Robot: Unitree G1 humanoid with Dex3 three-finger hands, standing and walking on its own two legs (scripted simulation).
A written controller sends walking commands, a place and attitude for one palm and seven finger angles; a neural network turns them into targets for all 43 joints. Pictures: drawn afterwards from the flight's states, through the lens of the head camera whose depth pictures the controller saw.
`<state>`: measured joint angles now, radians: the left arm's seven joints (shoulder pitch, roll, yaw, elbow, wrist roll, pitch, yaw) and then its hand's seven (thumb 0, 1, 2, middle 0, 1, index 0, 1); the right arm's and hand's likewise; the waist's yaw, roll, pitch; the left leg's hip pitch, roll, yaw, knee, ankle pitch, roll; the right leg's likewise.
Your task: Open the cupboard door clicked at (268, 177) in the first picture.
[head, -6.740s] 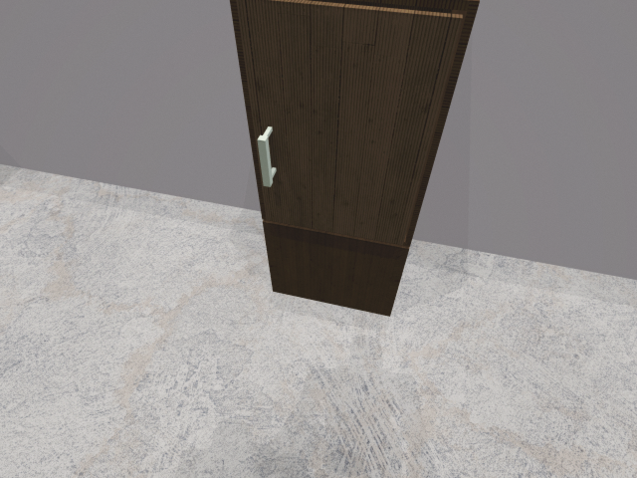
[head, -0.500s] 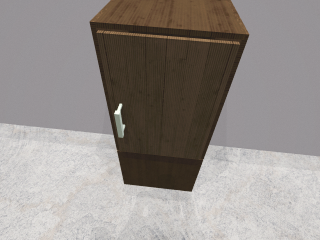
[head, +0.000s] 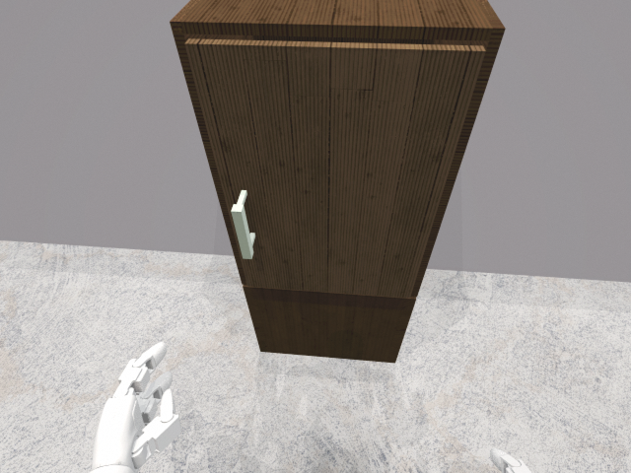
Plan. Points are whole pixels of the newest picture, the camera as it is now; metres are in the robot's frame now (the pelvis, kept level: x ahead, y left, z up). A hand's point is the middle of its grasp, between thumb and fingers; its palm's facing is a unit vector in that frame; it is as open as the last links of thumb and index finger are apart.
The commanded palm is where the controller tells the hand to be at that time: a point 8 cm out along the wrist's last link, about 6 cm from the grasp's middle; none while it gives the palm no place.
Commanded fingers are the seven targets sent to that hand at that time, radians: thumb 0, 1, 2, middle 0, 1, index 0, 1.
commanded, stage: raise the hand with hooked fingers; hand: left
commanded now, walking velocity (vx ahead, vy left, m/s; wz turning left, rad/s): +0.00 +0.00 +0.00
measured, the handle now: (245, 225) +0.58 +0.15 -0.07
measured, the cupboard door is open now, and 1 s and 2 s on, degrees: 0 0 0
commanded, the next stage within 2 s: move the hooked fingers beside the handle in 1.90 s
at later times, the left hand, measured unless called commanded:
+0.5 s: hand (185, 426) +0.21 +0.18 -0.06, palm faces -0.12 -0.99 -0.05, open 10.2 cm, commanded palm +0.18 +0.24 -0.05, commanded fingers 0.00 0.06 0.54 -0.26 -0.84 -0.26 -0.84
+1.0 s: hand (150, 400) +0.24 +0.24 -0.06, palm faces -0.08 -0.99 -0.06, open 13.1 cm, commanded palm +0.22 +0.29 -0.05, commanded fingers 0.00 -0.50 0.30 -0.30 -1.20 -0.30 -1.20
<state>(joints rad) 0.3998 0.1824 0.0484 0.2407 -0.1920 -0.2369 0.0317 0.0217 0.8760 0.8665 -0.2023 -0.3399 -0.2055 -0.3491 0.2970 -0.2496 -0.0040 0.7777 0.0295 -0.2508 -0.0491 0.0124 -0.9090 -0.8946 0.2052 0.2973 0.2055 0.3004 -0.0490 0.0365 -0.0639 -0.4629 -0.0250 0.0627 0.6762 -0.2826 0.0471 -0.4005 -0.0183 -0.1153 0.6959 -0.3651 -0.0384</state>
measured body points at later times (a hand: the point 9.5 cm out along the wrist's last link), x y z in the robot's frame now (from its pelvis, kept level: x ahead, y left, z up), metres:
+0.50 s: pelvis -0.02 -0.02 -0.10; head +0.07 -0.01 +0.34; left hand +0.21 +0.23 -0.05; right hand +0.18 -0.23 -0.19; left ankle +0.04 +0.09 -0.72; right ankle +0.00 -0.09 -0.72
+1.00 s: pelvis -0.01 +0.01 -0.09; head +0.07 +0.03 +0.35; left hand +0.24 +0.29 -0.05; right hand +0.16 -0.25 -0.15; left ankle +0.04 +0.09 -0.72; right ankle +0.00 -0.09 -0.72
